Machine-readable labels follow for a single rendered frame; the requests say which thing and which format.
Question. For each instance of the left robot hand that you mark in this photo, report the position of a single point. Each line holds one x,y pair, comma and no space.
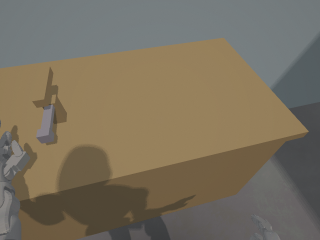
10,165

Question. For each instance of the right robot hand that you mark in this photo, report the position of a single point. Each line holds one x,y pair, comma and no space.
265,229

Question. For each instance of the robot left forearm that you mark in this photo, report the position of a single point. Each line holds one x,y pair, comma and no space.
10,224

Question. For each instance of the tap lever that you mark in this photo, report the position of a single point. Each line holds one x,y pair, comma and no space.
45,133

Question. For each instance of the counter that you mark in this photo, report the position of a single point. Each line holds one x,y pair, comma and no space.
137,134

